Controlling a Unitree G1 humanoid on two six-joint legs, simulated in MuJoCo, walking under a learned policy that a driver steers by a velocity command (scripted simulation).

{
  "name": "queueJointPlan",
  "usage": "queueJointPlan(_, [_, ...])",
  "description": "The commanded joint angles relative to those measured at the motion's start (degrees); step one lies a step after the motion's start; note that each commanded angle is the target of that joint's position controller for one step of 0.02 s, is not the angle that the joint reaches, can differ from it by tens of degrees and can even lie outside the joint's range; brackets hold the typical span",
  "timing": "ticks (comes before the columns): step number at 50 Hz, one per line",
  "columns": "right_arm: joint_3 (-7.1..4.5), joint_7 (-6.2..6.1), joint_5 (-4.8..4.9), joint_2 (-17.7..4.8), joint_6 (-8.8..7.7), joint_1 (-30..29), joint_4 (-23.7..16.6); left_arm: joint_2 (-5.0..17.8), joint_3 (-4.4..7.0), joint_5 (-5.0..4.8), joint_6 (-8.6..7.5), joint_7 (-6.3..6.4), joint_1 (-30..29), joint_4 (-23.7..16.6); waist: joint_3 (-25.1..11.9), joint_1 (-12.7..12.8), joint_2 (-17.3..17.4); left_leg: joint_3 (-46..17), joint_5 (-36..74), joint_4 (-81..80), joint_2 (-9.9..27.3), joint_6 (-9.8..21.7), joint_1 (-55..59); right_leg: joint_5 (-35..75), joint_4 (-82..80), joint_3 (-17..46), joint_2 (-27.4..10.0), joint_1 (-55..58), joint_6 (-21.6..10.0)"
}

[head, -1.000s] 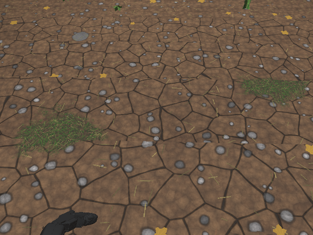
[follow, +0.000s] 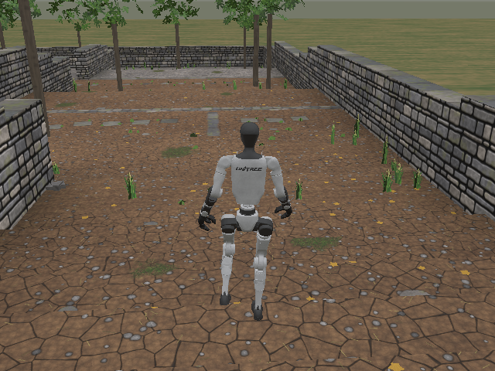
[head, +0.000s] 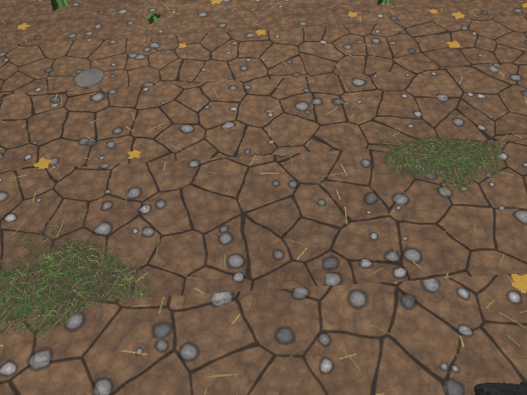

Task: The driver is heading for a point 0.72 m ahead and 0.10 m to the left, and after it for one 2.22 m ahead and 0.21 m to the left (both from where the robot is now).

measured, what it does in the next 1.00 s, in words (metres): steps on the spot, turning left: left foot, then left foot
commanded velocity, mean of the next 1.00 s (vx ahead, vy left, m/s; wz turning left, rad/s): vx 0.03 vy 0.00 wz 0.20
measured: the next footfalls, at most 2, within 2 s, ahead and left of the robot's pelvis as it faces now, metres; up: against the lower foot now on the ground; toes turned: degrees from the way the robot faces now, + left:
left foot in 0.24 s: -0.01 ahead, +0.18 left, +0.00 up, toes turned -2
left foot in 0.88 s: -0.01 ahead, +0.17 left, +0.00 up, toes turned +18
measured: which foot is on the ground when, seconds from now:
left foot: up 0.00-0.22, down 0.24-0.56, up 0.58-0.86, down 0.88-1.00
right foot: down 0.00-0.88, up 0.90-1.00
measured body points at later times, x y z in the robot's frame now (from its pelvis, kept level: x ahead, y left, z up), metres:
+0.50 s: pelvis -0.03 +0.04 +0.00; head +0.00 +0.03 +0.44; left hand +0.16 +0.31 -0.07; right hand +0.11 -0.23 -0.11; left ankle -0.05 +0.18 -0.73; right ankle -0.03 -0.07 -0.73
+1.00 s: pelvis -0.02 +0.09 +0.00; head +0.01 +0.11 +0.45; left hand +0.02 +0.40 -0.09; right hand +0.21 -0.11 -0.08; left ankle -0.05 +0.16 -0.73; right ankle -0.02 -0.06 -0.67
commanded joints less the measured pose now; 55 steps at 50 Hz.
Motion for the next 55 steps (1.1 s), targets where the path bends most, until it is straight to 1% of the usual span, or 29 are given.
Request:
queueJointPlan(1, [-1.14, 0.27, 0.15, -6.0, 0.79, 5.8, -3.1, 6.5, 0.46, 0.76, -1.76, 0.31, -2.6, -5.2, -7.1, -3.9, -4.1, -1.4, 4.6, 4.4, -0.8, -0.5, 6.2, 55.6, -1.4, 12.3, -14.4, 0.2, -9.7])
queueJointPlan(4, [0.05, -0.93, 0.83, -4.6, 2.78, -0.2, -5.6, 6.7, 0.46, -2.00, -2.07, -0.96, 2.9, -4.1, -5.9, 0.5, -5.5, -3.8, -7.9, -9.2, 3.0, -3.3, -3.7, 48.5, -2.1, 20.9, -19.6, 13.1, -12.7])
queueJointPlan(7, [0.89, 0.17, -0.67, -1.9, 2.71, 5.3, -2.4, 5.1, -1.50, -1.98, -1.07, -1.98, -1.4, -7.0, -8.4, -1.3, -4.2, -0.3, -4.1, -7.8, 2.6, -3.0, 7.5, 47.9, 2.0, 18.6, -16.6, 2.5, -11.4])
queueJointPlan(10, [2.07, 3.75, 2.03, 1.6, 2.78, 9.2, 1.5, 3.7, -3.50, -6.19, 0.00, -4.48, -6.6, -6.9, -5.1, -4.9, -2.7, 2.7, 0.7, -31.1, 4.7, -4.5, 20.1, 33.5, -0.1, 15.9, -11.8, -4.7, -3.2])
queueJointPlan(12, [1.74, 5.97, 4.14, 0.8, 2.28, 12.1, 3.7, 4.3, -3.56, -6.95, 2.02, -6.95, -4.8, -4.8, -4.7, -5.1, -4.9, 3.4, 13.6, -39.1, 2.7, -2.5, 26.2, 22.0, -2.1, 15.8, -8.9, -4.1, 3.0])
queueJointPlan(13, [0.85, 5.92, 4.25, -4.5, 1.30, 7.2, 1.4, 4.5, -3.06, -6.92, 2.67, -6.42, -0.9, -5.0, -6.5, 0.1, -2.5, 2.5, 16.7, -39.3, 2.7, 1.2, 23.2, 10.8, -4.0, 12.5, -6.5, -0.1, 5.8])
queueJointPlan(14, [-0.25, 5.81, 2.51, -8.3, 0.57, 2.8, -0.1, 8.2, -1.72, -6.03, 2.96, -5.15, 0.7, -5.1, -4.3, 2.7, -0.7, 2.5, 9.9, -41.5, 2.0, 4.7, 16.9, 0.9, -4.9, 8.7, -5.0, 2.3, 5.8])
queueJointPlan(15, [-1.32, 5.27, 1.88, -9.7, 0.16, 0.2, -0.8, 10.2, -1.00, -4.09, 2.82, -3.47, -2.8, -6.8, -2.2, 2.5, 0.9, 0.5, 4.9, -44.4, 2.3, 8.0, 10.3, -1.8, -3.4, 5.1, -4.1, 4.6, 5.1])
queueJointPlan(16, [-1.55, 4.41, 2.41, -9.2, -0.54, -2.2, -2.2, 9.8, -0.78, -2.83, 2.38, -1.45, -7.2, -9.0, -2.6, 2.3, 1.4, -2.1, 8.3, -46.0, 3.7, 10.2, 8.6, 1.9, -1.1, 3.6, -4.3, 6.1, 3.5])
queueJointPlan(19, [-2.07, 2.99, 2.30, -8.1, -1.93, 0.1, -3.8, 7.6, -0.56, -3.39, 1.90, 2.64, -8.6, -11.3, -5.6, 0.9, 2.6, -7.9, 23.3, -45.3, 7.4, 15.4, 14.6, 12.3, 1.7, 1.4, -3.8, 6.4, 1.5])
queueJointPlan(23, [-2.93, 2.53, 1.49, -8.3, -2.18, 6.6, -2.8, 4.9, -0.65, -1.20, 3.05, 4.06, -4.9, -12.0, -3.0, -0.5, 7.8, -15.1, 18.2, -48.8, 12.3, 22.8, 14.6, -3.6, 7.8, -3.3, -1.0, 4.9, 3.2])
queueJointPlan(25, [-2.62, 3.13, 1.97, -7.7, -1.84, 7.8, -2.9, 4.5, -0.34, -0.23, 2.34, 4.12, -2.1, -12.3, 1.3, 0.8, 5.1, -15.5, -11.0, -51.8, 8.9, 21.2, 9.6, -11.4, 2.0, -2.5, -1.9, 7.4, 0.6])
queueJointPlan(27, [-2.29, 3.19, 1.67, -7.0, -1.63, 0.9, -5.9, 5.0, 0.05, -1.43, 0.97, 4.40, 0.3, -12.7, 2.0, 3.5, 3.2, -11.5, -4.9, -47.8, 4.7, 19.0, 2.5, -7.1, -1.3, 2.4, -5.1, 13.9, -3.2])
queueJointPlan(29, [-0.39, 3.42, -0.04, -2.0, -1.59, -3.3, -7.9, 10.6, 1.58, -1.77, -0.85, 4.49, 8.1, -11.6, -2.6, 6.2, -10.6, -2.6, -13.2, -24.2, -3.4, 10.4, -6.4, 18.2, -15.9, 26.9, -24.4, 23.8, -19.6])
queueJointPlan(30, [-0.24, 3.00, -1.21, -1.7, -1.92, 0.6, -6.0, 9.5, 1.08, -2.53, -1.06, 4.81, 8.1, -11.9, -2.3, 4.4, -9.3, -3.3, -18.8, -10.3, -0.3, 7.9, -5.6, 23.9, -18.4, 30.1, -30.5, 19.8, -22.4])
queueJointPlan(31, [-0.92, 2.36, -0.99, -4.3, -2.01, 2.3, -4.5, 7.9, 0.70, -2.68, -0.95, 4.93, 5.1, -12.5, -0.6, 2.5, -4.0, -2.5, -17.5, -2.8, 1.2, 6.7, -3.8, 24.8, -18.7, 24.4, -29.2, 15.5, -19.4])
queueJointPlan(33, [-0.78, 1.98, -2.12, -4.5, -2.19, 0.6, -5.0, 5.8, -0.11, -2.09, -0.46, 5.50, -1.9, -13.2, -0.2, -0.1, -3.1, 0.5, -12.6, -2.3, 2.5, 5.6, -0.5, 23.6, -18.4, 11.4, -22.3, 10.7, -11.8])
queueJointPlan(34, [0.18, 2.92, -2.75, -2.5, -1.97, 0.5, -5.1, 6.0, -0.20, -1.39, -0.18, 6.29, -3.2, -13.3, -1.1, -0.5, -3.0, 1.9, -9.9, -4.5, 2.9, 5.0, 2.6, 25.5, -18.1, 6.7, -19.9, 9.2, -9.6])
queueJointPlan(36, [0.90, 5.52, -1.15, -1.6, -1.39, 1.3, -4.4, 9.5, 0.76, -0.33, 0.40, 7.58, -4.8, -13.5, -1.9, -0.3, -2.8, 4.2, -5.6, -11.4, 3.1, 3.9, 9.3, 26.4, -18.0, 0.4, -17.0, 6.6, -7.0])
queueJointPlan(38, [0.97, 6.84, 0.27, -2.7, -1.28, 1.5, -4.2, 12.2, 1.66, -0.03, 0.77, 7.70, -3.5, -12.2, -2.2, 1.1, -4.5, 5.2, -3.9, -19.0, 2.9, 3.5, 12.3, 27.0, -17.0, -0.5, -18.1, 7.8, -7.0])
queueJointPlan(42, [0.01, 6.17, 1.29, -4.9, -1.88, 6.3, -2.5, 13.8, 2.12, -0.18, 1.08, 5.49, -5.1, -10.3, -2.0, 0.3, -5.2, 6.8, 6.9, -37.4, 1.1, 7.0, 17.9, 24.4, -9.8, 1.0, -23.0, 10.3, -6.2])
queueJointPlan(44, [-2.30, 4.82, 1.27, -8.2, -2.64, 9.3, -2.3, 9.5, 0.57, 0.56, 1.40, 3.39, -2.0, -7.9, -4.8, -0.9, -0.7, 5.7, 26.9, -46.1, -0.6, 13.2, 32.8, 17.0, 2.7, -4.2, -19.4, 2.2, -0.5])
queueJointPlan(45, [-4.86, 2.32, 1.14, -17.9, -3.21, 12.5, -4.3, 1.5, -1.77, 1.23, 1.38, 2.50, 2.3, -10.2, -13.0, 0.8, 14.0, -14.0, 66.9, -47.2, 16.3, 29.2, 47.9, -19.5, 22.2, -11.8, -8.9, -11.3, 7.6])
queueJointPlan(46, [-4.28, 2.96, -0.57, -16.0, -4.26, 13.9, -5.6, 3.1, -1.81, -0.49, -0.02, 2.24, 0.6, -11.5, -11.0, -2.9, 5.7, -23.9, 62.1, -49.3, 23.9, 36.1, 46.9, -26.4, 26.2, -0.2, -3.7, -20.7, 9.1])
queueJointPlan(47, [-3.69, 3.35, -0.62, -11.2, -4.86, 14.7, -3.2, 5.1, -1.17, -2.38, 0.56, 2.56, -6.6, -11.5, -4.9, -4.8, 2.6, -17.0, 54.2, -49.1, 21.2, 31.1, 41.6, -23.4, 31.9, 2.3, -6.3, -23.7, 9.8])
queueJointPlan(49, [-0.39, 4.33, 3.45, -2.9, -4.01, 6.5, -3.6, 8.0, -0.34, -0.98, 1.28, 2.82, -4.9, -8.8, -4.3, -0.1, 4.0, -8.8, 46.9, -48.8, 16.3, 23.1, 31.7, -18.1, 35.2, 3.0, -9.5, -19.3, 10.7])
queueJointPlan(50, [0.13, 4.73, 3.90, -3.1, -3.56, 3.8, -4.2, 6.1, -1.26, -0.13, 1.77, 2.13, -2.5, -7.5, -3.1, 2.6, 4.9, -6.0, 48.9, -49.1, 14.5, 21.0, 25.4, -14.2, 35.3, 3.0, -9.9, -15.0, 11.1])
queueJointPlan(52, [0.28, 4.74, 0.65, -4.8, -2.40, -2.1, -5.4, 3.4, -2.36, 0.38, 2.39, -1.35, 8.0, -1.3, -3.7, 5.4, 1.5, 0.2, 47.5, -48.0, 10.6, 18.2, 14.3, 1.8, 37.4, 2.9, -9.2, -3.3, 12.0])
queueJointPlan(55, [1.34, 4.84, 2.24, -5.6, -1.43, -4.0, -5.0, 4.3, -1.40, -0.74, 2.02, -3.70, 8.3, -2.1, -3.0, 5.1, 1.7, 3.0, 41.0, -44.4, 9.1, 15.6, 11.9, 1.0, 30.3, 0.0, -9.0, 0.6, 13.7])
